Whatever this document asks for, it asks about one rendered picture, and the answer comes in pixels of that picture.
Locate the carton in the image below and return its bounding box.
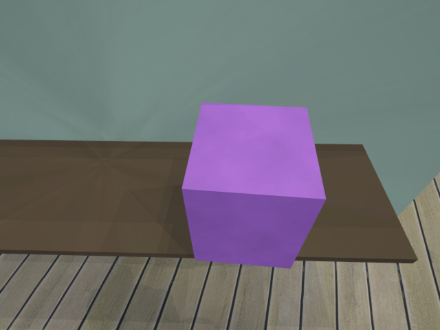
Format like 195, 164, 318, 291
182, 102, 326, 269

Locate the table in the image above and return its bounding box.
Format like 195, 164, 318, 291
0, 140, 418, 263

